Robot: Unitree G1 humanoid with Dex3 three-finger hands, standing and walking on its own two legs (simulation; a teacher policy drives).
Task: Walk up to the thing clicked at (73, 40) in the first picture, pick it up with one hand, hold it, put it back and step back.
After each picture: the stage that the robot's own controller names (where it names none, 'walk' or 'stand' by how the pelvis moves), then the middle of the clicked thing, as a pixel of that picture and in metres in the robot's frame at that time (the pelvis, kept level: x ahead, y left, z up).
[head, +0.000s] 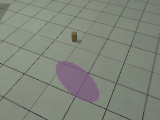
stand; (74, 36) +1.52 +0.13 -0.72
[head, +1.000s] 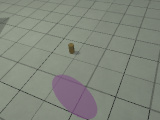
walk; (71, 48) +1.40 +0.25 -0.71
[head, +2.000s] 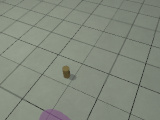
walk; (66, 72) +0.92 +0.24 -0.71
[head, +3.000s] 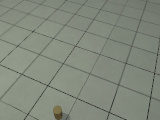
walk; (58, 112) +0.53 +0.20 -0.70
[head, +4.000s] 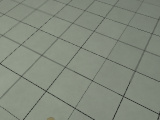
stand; out of the picture +0.40 +0.25 -0.68
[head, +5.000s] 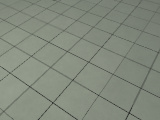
stand; out of the picture +0.40 +0.20 -0.72
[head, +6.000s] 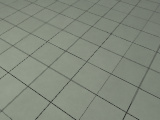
stand; out of the picture +0.40 +0.22 -0.73
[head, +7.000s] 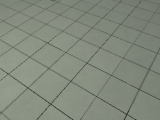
stand; out of the picture +0.39 +0.23 -0.73
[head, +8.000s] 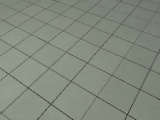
stand; out of the picture +0.38 +0.23 -0.73
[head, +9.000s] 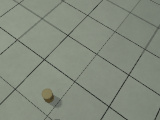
go down; (48, 95) +0.43 +0.21 -0.57
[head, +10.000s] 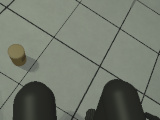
go down; (17, 55) +0.48 +0.26 -0.30
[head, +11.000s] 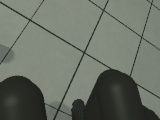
close in; out of the picture +0.46 +0.28 -0.26
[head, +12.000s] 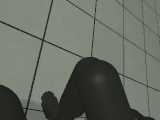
close; out of the picture +0.45 +0.32 -0.23
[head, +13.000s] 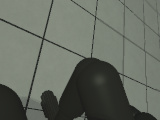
close; out of the picture +0.43 +0.31 -0.23
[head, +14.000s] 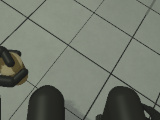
lift; (14, 70) +0.35 +0.25 -0.07
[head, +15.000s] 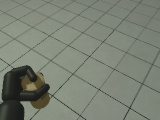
hold; (36, 91) +0.32 +0.17 +0.03
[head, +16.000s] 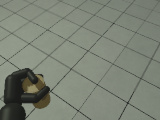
hold; (37, 92) +0.33 +0.17 +0.00
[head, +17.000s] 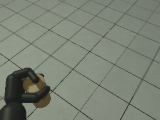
hold; (38, 91) +0.33 +0.17 +0.00
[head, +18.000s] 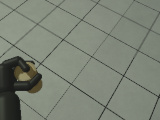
crouch; (29, 78) +0.38 +0.19 -0.06
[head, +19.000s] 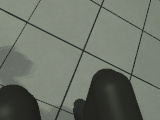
lower; out of the picture +0.49 +0.29 -0.12
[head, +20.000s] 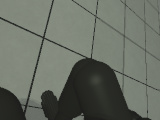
lower; out of the picture +0.43 +0.32 -0.24
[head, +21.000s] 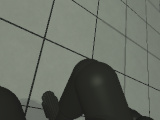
lower; out of the picture +0.43 +0.33 -0.23
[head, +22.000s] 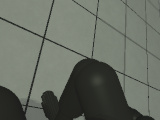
lower; out of the picture +0.43 +0.33 -0.23
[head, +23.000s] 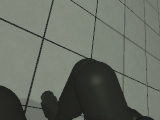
lower; out of the picture +0.43 +0.33 -0.23
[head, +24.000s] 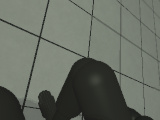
open; out of the picture +0.43 +0.32 -0.23
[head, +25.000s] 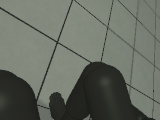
stand; out of the picture +0.43 +0.31 -0.24
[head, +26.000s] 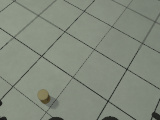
stand; (44, 96) +0.43 +0.22 -0.55
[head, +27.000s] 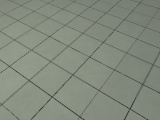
stand; out of the picture +0.39 +0.21 -0.67
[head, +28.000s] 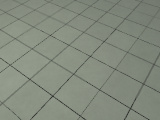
stand; out of the picture +0.39 +0.21 -0.67
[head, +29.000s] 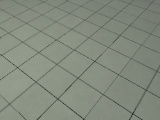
stand; out of the picture +0.40 +0.19 -0.71
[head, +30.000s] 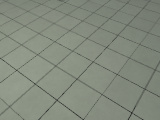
stand; out of the picture +0.40 +0.21 -0.73
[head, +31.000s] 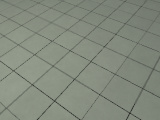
stand; out of the picture +0.38 +0.23 -0.73
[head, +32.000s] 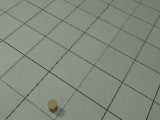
walk; (52, 106) +0.45 +0.18 -0.71
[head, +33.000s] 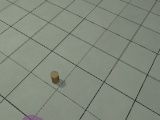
walk; (55, 77) +0.71 +0.25 -0.70
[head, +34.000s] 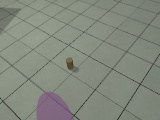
stand; (69, 63) +1.03 +0.23 -0.70
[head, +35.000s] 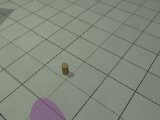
stand; (65, 69) +0.98 +0.20 -0.72
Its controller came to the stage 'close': yes
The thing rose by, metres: 0.70
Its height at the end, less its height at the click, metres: +0.00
